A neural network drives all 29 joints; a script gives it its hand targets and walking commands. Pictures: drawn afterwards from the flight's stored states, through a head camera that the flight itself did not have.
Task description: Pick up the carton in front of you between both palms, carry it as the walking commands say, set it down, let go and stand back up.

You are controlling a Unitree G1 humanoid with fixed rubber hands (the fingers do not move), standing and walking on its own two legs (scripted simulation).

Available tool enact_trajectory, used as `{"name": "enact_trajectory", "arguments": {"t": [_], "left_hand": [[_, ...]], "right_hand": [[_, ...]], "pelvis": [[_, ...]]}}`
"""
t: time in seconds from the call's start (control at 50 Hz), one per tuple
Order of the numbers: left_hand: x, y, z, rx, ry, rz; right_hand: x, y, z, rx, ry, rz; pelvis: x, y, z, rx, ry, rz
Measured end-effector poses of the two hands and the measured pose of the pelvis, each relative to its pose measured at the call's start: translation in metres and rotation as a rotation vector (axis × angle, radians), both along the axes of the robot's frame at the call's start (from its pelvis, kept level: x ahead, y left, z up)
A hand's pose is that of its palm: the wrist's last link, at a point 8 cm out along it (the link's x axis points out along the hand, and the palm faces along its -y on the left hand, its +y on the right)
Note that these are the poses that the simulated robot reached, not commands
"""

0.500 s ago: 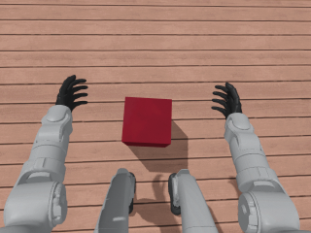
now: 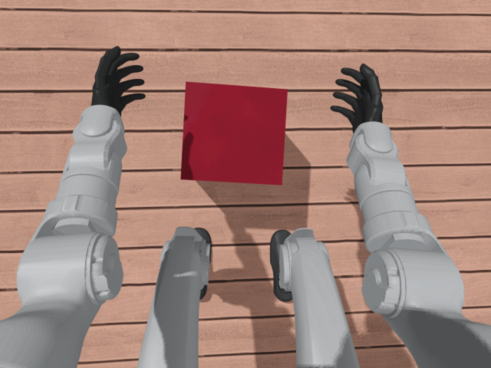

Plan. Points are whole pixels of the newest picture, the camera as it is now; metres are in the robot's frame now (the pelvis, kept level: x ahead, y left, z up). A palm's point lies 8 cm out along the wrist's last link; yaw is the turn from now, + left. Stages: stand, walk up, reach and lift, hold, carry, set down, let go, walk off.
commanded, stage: reach and lift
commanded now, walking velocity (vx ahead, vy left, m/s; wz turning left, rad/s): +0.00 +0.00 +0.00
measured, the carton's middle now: (233, 141) +0.46 +0.03 -0.43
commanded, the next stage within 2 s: none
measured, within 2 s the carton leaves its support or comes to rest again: leaves its support in 1.38 s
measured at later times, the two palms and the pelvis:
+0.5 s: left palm (149, 130) +0.46 +0.21 -0.34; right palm (320, 139) +0.46 -0.17 -0.34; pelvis -0.04 -0.01 -0.17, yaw -1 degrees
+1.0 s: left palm (160, 129) +0.47 +0.19 -0.36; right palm (315, 135) +0.47 -0.16 -0.36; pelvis -0.04 -0.01 -0.18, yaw -1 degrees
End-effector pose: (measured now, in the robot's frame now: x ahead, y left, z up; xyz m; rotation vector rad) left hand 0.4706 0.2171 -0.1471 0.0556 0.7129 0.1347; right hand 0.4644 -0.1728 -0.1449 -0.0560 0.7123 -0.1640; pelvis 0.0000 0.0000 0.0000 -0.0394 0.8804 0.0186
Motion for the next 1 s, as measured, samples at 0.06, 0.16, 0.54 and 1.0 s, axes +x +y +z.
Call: {"name": "enact_trajectory", "arguments": {"t": [0.06, 0.16, 0.54, 1.0], "left_hand": [[-0.004, 0.001, -0.037, 0.005, -0.001, 0.000], [-0.007, 0.001, -0.085, 0.007, -0.016, -0.004], [-0.005, -0.009, -0.211, -0.004, 0.035, 0.014], [0.001, -0.026, -0.218, -0.016, 0.020, -0.015]], "right_hand": [[-0.003, -0.003, -0.037, -0.001, 0.000, 0.006], [-0.007, -0.004, -0.087, 0.003, -0.011, 0.015], [-0.002, 0.004, -0.210, 0.001, 0.053, 0.030], [0.007, 0.014, -0.213, 0.019, 0.030, 0.043]], "pelvis": [[-0.002, -0.001, -0.028, -0.002, 0.013, -0.003], [-0.011, -0.004, -0.072, -0.003, -0.008, -0.008], [-0.046, -0.009, -0.174, 0.007, -0.179, -0.019], [-0.038, -0.006, -0.184, 0.009, -0.188, -0.023]]}}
